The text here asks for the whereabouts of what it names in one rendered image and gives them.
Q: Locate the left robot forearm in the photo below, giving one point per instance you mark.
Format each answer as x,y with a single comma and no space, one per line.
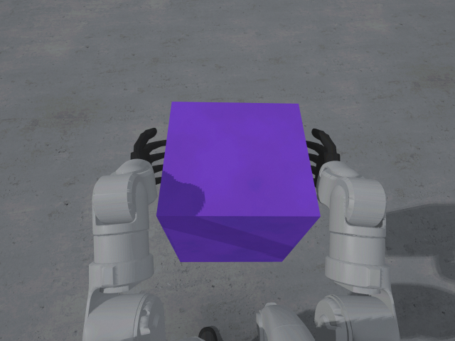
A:
120,219

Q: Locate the robot left foot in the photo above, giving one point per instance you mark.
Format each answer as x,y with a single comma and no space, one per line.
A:
208,334

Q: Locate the left robot upper arm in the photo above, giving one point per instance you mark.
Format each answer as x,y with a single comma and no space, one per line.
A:
126,317

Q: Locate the right robot forearm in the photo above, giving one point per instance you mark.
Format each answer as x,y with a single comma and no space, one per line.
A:
357,222

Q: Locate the left robot hand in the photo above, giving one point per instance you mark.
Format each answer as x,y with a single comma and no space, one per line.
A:
142,150

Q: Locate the right robot upper arm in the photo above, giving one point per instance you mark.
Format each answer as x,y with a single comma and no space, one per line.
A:
354,318

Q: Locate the right robot thigh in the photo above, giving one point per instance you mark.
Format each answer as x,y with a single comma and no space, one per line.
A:
280,323

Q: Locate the right robot hand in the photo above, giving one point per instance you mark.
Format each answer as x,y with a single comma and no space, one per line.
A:
327,152

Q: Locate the carton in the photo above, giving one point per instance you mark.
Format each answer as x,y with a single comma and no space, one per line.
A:
236,183

